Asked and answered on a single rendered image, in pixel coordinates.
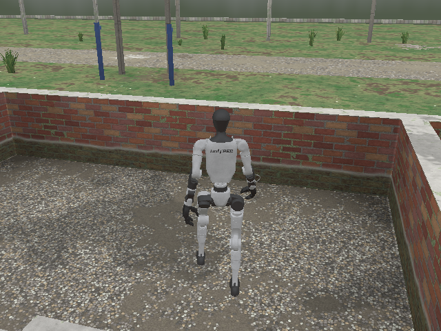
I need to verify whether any right robot thigh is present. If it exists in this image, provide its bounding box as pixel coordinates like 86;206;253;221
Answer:
229;194;244;251

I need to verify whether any robot left forearm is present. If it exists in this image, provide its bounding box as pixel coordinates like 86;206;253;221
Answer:
184;169;198;206

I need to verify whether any right robot shin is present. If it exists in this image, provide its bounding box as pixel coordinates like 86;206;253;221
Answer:
231;239;241;286

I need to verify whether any robot right forearm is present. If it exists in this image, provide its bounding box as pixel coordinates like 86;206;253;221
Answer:
245;165;256;190

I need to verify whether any right robot upper arm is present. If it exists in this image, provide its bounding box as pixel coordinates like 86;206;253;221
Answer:
235;139;253;176

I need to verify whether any right robot hand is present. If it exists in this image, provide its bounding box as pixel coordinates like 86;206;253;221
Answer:
240;186;256;199

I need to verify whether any left robot hand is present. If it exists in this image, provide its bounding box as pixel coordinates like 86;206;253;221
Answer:
183;204;199;226

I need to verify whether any left robot upper arm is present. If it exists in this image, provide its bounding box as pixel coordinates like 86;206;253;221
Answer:
192;139;207;179

